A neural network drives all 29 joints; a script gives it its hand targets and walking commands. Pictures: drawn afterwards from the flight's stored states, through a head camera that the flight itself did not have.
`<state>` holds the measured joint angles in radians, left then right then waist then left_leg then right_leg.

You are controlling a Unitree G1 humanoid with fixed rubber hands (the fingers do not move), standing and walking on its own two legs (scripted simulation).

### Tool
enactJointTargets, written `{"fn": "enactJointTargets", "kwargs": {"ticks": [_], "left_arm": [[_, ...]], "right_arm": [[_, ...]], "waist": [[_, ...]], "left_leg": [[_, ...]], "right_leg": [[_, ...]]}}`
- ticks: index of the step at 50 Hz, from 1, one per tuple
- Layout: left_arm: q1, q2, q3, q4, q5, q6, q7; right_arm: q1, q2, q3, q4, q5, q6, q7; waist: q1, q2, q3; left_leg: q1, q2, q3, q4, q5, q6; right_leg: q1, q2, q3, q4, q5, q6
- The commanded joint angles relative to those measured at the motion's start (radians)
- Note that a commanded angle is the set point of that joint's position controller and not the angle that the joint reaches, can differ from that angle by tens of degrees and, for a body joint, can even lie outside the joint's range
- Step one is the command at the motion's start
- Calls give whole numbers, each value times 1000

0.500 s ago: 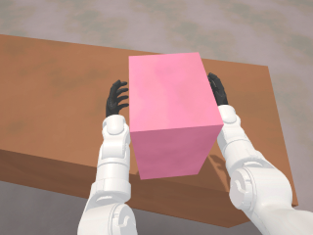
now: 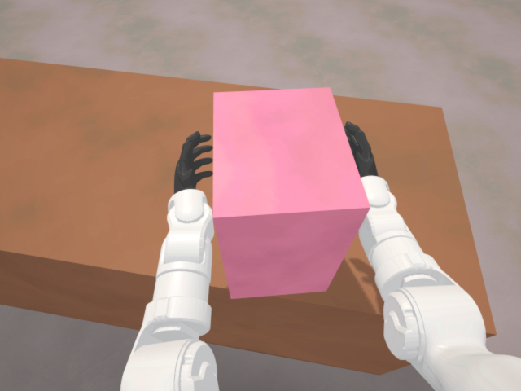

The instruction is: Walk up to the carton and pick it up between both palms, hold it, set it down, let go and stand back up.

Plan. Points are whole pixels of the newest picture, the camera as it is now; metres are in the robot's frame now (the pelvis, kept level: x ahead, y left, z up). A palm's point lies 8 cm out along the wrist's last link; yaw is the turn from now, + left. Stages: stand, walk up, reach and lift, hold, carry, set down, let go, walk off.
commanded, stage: reach and lift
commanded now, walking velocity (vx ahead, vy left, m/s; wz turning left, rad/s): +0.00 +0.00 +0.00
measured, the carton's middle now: (276, 202) +0.40 +0.02 +0.02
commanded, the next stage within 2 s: none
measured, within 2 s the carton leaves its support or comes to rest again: leaves its support in 0.12 s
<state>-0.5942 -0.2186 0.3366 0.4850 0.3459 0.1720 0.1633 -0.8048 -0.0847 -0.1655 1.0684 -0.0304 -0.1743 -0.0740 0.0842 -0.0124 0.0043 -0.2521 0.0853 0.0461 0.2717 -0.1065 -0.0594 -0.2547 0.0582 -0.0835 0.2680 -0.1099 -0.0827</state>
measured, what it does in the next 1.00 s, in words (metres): stands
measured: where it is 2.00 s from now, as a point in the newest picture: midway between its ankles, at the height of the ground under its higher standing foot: outside the picture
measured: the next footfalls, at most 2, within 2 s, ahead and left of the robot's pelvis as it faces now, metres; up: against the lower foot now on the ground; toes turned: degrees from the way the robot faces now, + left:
none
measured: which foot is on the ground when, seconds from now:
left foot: down 0.00-1.00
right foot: down 0.00-1.00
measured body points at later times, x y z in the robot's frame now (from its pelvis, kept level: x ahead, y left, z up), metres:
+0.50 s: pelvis -0.01 +0.02 +0.00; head -0.02 +0.05 +0.45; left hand +0.37 +0.18 +0.14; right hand +0.41 -0.09 +0.13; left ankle +0.01 +0.16 -0.75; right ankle +0.01 -0.06 -0.75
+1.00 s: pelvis -0.01 +0.03 +0.00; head -0.04 +0.06 +0.45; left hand +0.38 +0.19 +0.20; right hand +0.41 -0.09 +0.18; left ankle +0.01 +0.16 -0.75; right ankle +0.01 -0.06 -0.75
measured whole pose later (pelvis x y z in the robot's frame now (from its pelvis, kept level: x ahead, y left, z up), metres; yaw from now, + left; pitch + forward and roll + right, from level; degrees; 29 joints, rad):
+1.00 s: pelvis -0.01 +0.03 +0.00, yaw +3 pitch -6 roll -1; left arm -0.73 -0.11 0.30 0.30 0.34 0.62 0.06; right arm -0.84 -0.03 -0.14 0.84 0.10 0.18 -0.17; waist -0.04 -0.06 0.02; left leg -0.06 0.03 0.01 0.32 -0.15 -0.02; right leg -0.02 0.01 -0.10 0.27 -0.14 -0.03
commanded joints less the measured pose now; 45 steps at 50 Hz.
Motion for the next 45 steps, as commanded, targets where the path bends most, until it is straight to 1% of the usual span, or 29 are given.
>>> {"fn": "enactJointTargets", "kwargs": {"ticks": [1,2,4,5,7,8,10,11,12,13,14,15,19,20,22,25,27,28,30,32,33,34,35,36,37,38,39,42,45], "left_arm": [[-485,-502,-372,-102,-44,-6,-78],[-497,-511,-401,-128,-59,-2,-78],[-506,-500,-416,-121,-62,24,-78],[-524,-516,-443,-168,-77,28,-78],[-547,-533,-501,-193,-117,40,-74],[-547,-542,-506,-192,-110,48,-75],[-548,-535,-521,-242,-119,61,-72],[-528,-530,-521,-234,-108,79,-73],[-533,-518,-514,-218,-110,97,-76],[-511,-509,-491,-194,-93,121,-83],[-535,-501,-471,-176,-88,138,-93],[-496,-499,-460,-172,-76,161,-102],[-489,-460,-406,-146,-58,225,-147],[-497,-469,-402,-164,-53,236,-145],[-537,-487,-424,-165,-65,247,-145],[-573,-510,-481,-236,-93,257,-133],[-596,-485,-462,-194,-93,279,-138],[-627,-507,-487,-242,-111,273,-139],[-607,-493,-484,-219,-120,284,-138],[-586,-472,-466,-210,-110,316,-150],[-594,-447,-424,-172,-92,324,-162],[-597,-467,-431,-207,-99,329,-167],[-633,-446,-417,-194,-103,331,-174],[-630,-447,-406,-177,-94,337,-181],[-652,-456,-406,-179,-99,338,-182],[-643,-439,-386,-157,-84,350,-188],[-638,-445,-402,-197,-94,353,-192],[-693,-424,-408,-229,-103,368,-203],[-652,-421,-398,-195,-98,406,-223]], "right_arm": [[-581,555,279,-245,5,-57,107],[-601,565,295,-286,17,-62,103],[-609,546,295,-311,20,-37,101],[-604,561,311,-348,38,-36,98],[-648,573,339,-408,69,-29,90],[-656,560,327,-412,65,-19,89],[-617,555,328,-426,77,-6,84],[-616,536,327,-429,92,15,86],[-615,530,322,-414,88,32,87],[-594,516,308,-409,85,53,88],[-599,510,270,-347,72,67,91],[-585,516,266,-355,65,77,90],[-566,548,222,-315,63,125,92],[-593,537,216,-297,67,127,101],[-640,536,197,-333,62,120,110],[-709,531,233,-424,98,108,111],[-720,552,254,-419,104,136,99],[-726,584,260,-444,108,136,98],[-749,571,275,-485,119,149,92],[-729,560,282,-475,117,176,80],[-723,562,272,-426,109,195,76],[-764,585,288,-508,113,185,73],[-777,589,289,-494,116,196,70],[-799,608,292,-538,106,196,63],[-818,602,283,-515,105,199,66],[-790,607,272,-486,100,210,64],[-779,606,274,-481,104,211,60],[-799,624,306,-521,135,232,42],[-792,609,315,-529,160,260,16]], "waist": [[23,-60,-555],[6,-63,-588],[0,-49,-557],[-21,-60,-584],[-34,-44,-642],[-44,-19,-630],[-63,-35,-663],[-64,1,-625],[-64,-11,-570],[-83,-7,-523],[-75,1,-476],[-81,-28,-449],[-89,-19,-332],[-70,27,-330],[-89,45,-348],[-96,75,-430],[-94,40,-385],[-108,23,-425],[-87,21,-450],[-93,-3,-414],[-98,-19,-367],[-91,-32,-434],[-88,-41,-407],[-83,-52,-426],[-88,-34,-434],[-89,-43,-423],[-94,-28,-445],[-116,-30,-458],[-125,-29,-385]], "left_leg": [[133,-71,7,48,251,74],[143,-75,4,58,271,68],[150,-73,3,46,225,71],[161,-76,-3,56,252,70],[204,-77,-17,84,300,53],[222,-76,-20,80,298,48],[255,-71,-29,98,336,43],[276,-70,-28,93,320,37],[278,-68,-30,79,293,46],[277,-72,-28,66,261,48],[277,-66,-31,57,205,53],[282,-65,-29,47,190,59],[273,-75,-20,25,139,70],[280,-72,-19,28,152,60],[291,-67,-13,32,154,54],[355,-59,-33,69,265,31],[323,-71,-27,54,194,52],[312,-76,-30,62,200,52],[319,-68,-33,58,189,50],[307,-75,-28,51,162,55],[270,-81,-25,36,106,68],[286,-82,-23,37,124,72],[251,-92,-18,30,75,84],[248,-92,-15,25,66,86],[245,-95,-16,29,61,86],[237,-95,-7,20,44,91],[258,-94,-13,28,75,84],[266,-108,-11,37,105,80],[270,-108,-16,41,111,80]], "right_leg": [[342,-36,38,53,455,100],[344,-34,35,58,477,106],[336,-35,44,45,431,100],[338,-35,28,49,439,105],[334,-27,28,52,461,99],[313,-24,29,48,444,97],[309,-15,12,49,438,98],[287,-14,15,40,403,93],[268,-16,14,26,355,94],[256,-15,9,11,311,97],[234,-21,5,1,214,87],[238,-19,-1,-8,174,89],[257,-30,0,-18,105,91],[246,-26,-5,-17,76,84],[218,-23,-17,-16,47,81],[221,-4,-18,-3,123,77],[222,-14,-3,-18,98,85],[233,-11,-13,-8,111,87],[236,-14,-1,-11,101,92],[256,-13,1,-15,101,101],[257,-25,8,-21,64,104],[294,-26,4,-7,102,106],[293,-34,10,-11,86,112],[310,-34,14,-8,82,117],[299,-33,6,-3,77,111],[312,-40,11,-6,74,113],[328,-38,7,2,108,109],[361,-40,12,14,210,125],[367,-38,10,8,221,133]]}}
